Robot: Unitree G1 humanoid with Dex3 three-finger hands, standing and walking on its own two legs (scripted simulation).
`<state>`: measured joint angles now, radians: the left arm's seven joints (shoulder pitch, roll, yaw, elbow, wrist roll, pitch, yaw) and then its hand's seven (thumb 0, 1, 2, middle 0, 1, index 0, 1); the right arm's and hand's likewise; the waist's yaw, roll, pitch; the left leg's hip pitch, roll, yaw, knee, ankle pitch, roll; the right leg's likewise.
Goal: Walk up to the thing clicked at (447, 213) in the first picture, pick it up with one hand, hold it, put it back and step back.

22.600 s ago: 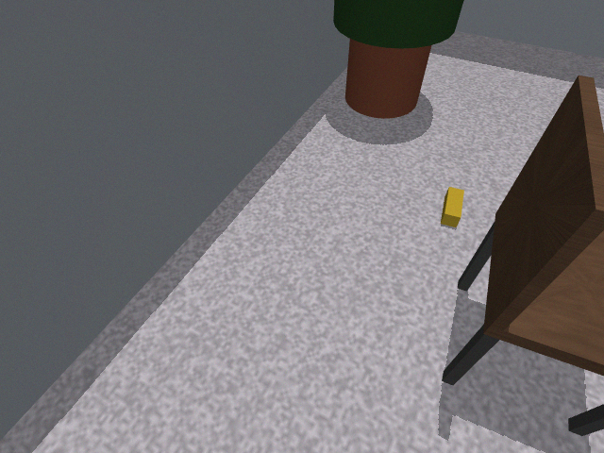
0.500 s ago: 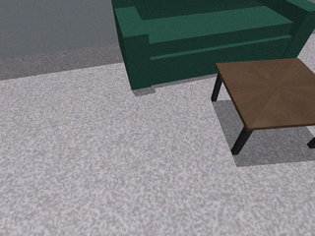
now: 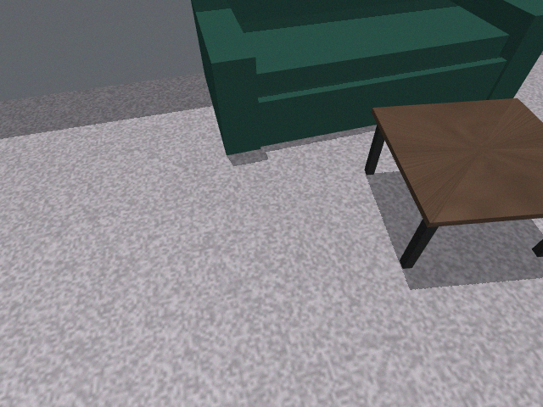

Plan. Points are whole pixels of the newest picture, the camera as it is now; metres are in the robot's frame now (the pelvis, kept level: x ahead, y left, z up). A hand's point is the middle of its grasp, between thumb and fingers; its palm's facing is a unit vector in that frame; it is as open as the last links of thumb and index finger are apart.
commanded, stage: stand
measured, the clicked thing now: out of the picture +0.16 +1.38 -0.75
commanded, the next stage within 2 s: walk up in 1.12 s
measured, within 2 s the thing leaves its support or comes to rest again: neither
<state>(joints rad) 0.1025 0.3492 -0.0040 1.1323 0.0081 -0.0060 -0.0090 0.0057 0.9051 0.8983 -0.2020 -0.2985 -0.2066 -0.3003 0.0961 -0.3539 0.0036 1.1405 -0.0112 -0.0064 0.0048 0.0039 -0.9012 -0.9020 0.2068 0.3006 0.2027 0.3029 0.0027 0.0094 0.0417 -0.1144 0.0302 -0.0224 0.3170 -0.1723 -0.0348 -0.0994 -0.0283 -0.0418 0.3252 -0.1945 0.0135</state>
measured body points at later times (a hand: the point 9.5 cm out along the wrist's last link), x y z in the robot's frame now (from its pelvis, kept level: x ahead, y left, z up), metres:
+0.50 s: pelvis +0.00 +0.00 +0.00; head +0.01 +0.00 +0.45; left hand +0.08 +0.30 -0.13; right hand +0.08 -0.30 -0.13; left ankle +0.00 +0.14 -0.75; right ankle -0.01 -0.12 -0.75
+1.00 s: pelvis +0.01 +0.00 +0.00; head +0.01 +0.00 +0.45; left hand +0.08 +0.30 -0.13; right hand +0.08 -0.30 -0.14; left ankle +0.00 +0.14 -0.75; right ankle -0.01 -0.12 -0.75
